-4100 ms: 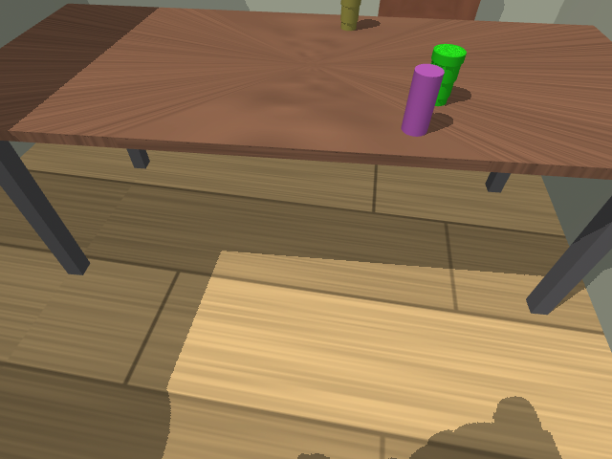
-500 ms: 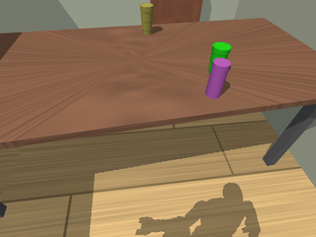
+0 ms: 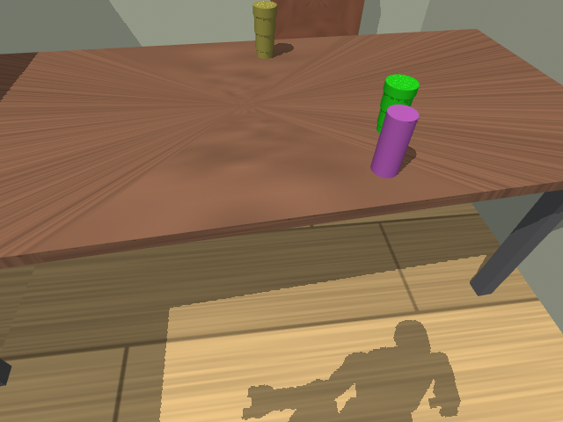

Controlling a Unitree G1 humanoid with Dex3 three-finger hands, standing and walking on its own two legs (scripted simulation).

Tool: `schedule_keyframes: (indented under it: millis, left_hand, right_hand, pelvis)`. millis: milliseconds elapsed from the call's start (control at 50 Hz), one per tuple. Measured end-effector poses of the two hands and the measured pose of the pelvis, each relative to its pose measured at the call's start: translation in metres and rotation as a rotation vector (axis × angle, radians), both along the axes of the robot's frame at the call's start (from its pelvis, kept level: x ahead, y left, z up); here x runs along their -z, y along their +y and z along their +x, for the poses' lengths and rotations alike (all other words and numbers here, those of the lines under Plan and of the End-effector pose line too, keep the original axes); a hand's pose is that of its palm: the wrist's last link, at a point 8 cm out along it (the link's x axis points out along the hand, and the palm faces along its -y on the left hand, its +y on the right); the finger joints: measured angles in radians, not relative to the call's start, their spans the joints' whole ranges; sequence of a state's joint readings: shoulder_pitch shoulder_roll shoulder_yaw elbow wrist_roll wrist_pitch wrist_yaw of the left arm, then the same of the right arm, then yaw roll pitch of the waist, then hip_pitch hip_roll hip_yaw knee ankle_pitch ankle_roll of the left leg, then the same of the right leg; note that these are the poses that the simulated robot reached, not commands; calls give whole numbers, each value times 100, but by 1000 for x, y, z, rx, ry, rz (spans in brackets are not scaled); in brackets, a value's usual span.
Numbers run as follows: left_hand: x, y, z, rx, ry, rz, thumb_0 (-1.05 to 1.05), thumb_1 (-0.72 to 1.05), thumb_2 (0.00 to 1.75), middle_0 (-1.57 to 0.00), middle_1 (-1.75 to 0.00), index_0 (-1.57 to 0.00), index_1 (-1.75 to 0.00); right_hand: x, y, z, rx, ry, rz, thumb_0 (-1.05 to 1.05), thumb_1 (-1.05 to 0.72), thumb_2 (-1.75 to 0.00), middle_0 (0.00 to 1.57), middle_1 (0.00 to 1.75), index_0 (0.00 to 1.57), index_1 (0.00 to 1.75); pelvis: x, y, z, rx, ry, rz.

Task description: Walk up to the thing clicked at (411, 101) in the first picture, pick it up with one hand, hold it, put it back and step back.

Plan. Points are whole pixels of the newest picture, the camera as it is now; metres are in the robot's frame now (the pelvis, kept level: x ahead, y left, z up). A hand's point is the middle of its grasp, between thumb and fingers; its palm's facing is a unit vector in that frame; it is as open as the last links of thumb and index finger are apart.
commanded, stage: walk up
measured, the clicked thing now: (392, 143) +0.68 -0.24 +0.02
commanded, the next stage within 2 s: stand in 0.42 s
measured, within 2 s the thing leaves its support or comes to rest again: neither
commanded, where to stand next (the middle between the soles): +0.06 -0.02 m, yaw -1 degrees
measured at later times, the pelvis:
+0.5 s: pelvis +0.00 +0.00 +0.00, yaw +0 degrees
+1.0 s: pelvis -0.01 +0.00 +0.00, yaw +0 degrees
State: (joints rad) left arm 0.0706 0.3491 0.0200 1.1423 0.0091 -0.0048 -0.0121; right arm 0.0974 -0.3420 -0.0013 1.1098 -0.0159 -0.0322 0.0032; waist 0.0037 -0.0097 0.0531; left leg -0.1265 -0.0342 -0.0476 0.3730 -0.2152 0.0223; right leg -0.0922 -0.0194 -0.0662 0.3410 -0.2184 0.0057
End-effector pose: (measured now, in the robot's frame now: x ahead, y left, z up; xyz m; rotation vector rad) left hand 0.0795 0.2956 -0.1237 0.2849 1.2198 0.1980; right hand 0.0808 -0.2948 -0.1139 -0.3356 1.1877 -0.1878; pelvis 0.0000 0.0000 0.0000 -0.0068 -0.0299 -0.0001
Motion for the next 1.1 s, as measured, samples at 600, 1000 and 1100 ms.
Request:
schedule_keyframes:
  millis: [600,1000,1100]
  left_hand:
    - [-4,-4,-5,1,10,8,0,91,90,-20,-30,-21,-30]
    - [-5,-3,-30,3,39,17,0,91,90,-20,-30,-21,-30]
    - [-4,-5,-33,10,47,16,0,91,90,-20,-30,-21,-30]
  right_hand:
    - [1,-1,-1,0,9,4,1,-90,-90,20,30,21,30]
    - [5,-2,-25,2,43,16,1,-90,-90,20,30,21,30]
    - [5,-5,-30,9,53,15,1,-90,-90,20,30,21,30]
  pelvis:
    - [-2,-1,-3,0,-7,1]
    - [-3,-3,-14,1,-9,4]
    - [-3,-4,-15,2,-7,4]
